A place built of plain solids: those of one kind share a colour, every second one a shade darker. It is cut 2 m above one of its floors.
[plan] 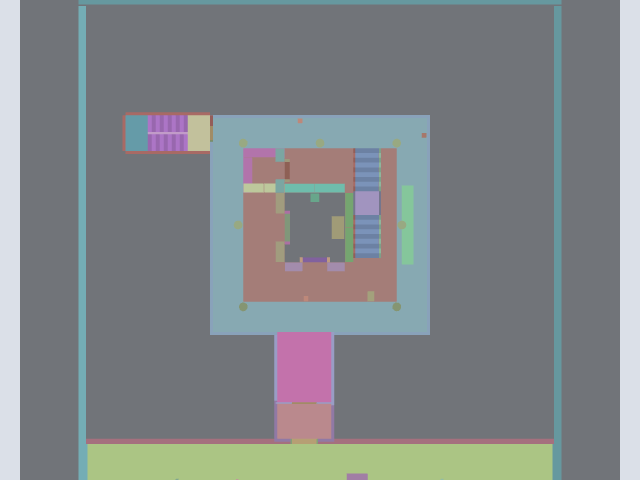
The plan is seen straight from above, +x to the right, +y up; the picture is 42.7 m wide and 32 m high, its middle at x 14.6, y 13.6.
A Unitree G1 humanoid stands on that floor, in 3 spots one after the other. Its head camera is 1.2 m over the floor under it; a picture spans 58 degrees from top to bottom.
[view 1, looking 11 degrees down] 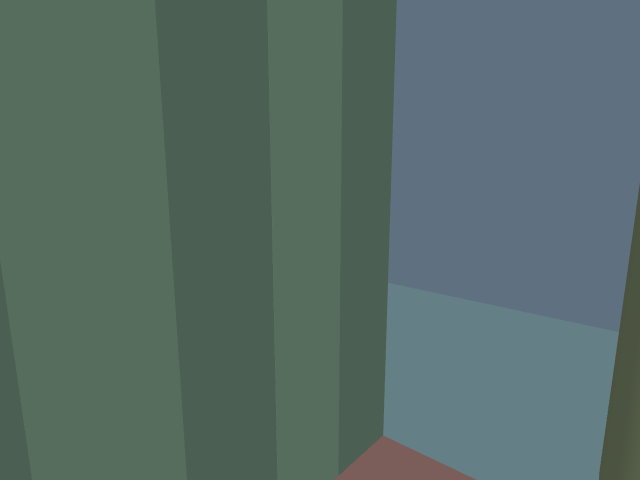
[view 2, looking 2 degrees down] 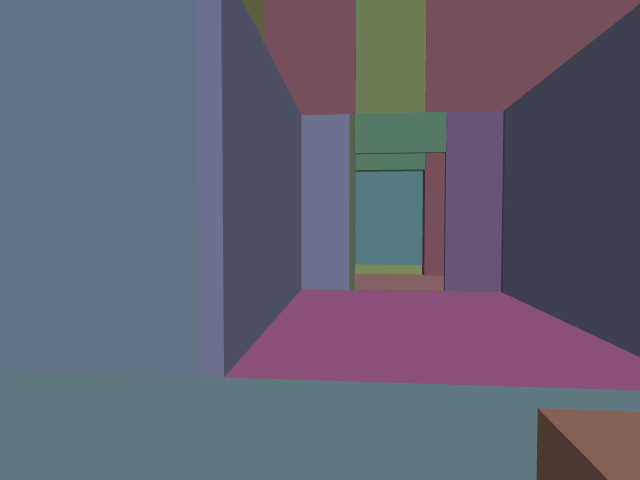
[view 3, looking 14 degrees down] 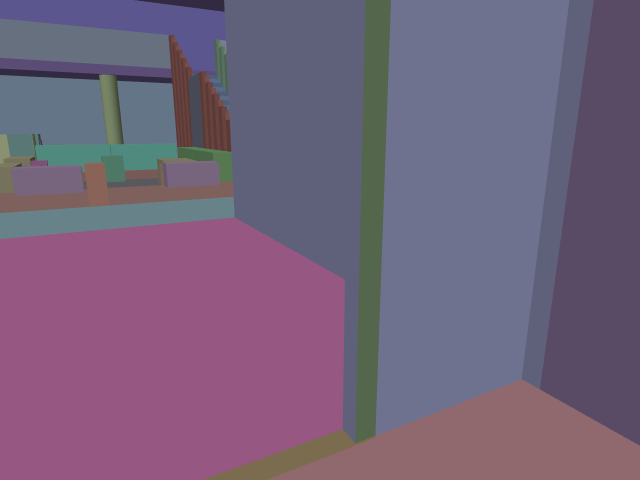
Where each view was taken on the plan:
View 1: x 19.55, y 18.24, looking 130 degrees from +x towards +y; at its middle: flightguard_open_right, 1.40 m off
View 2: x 14.30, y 10.75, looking -85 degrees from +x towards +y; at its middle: wall_passage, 8.00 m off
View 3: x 13.55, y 1.45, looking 62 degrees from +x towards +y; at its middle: wall_passage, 3.95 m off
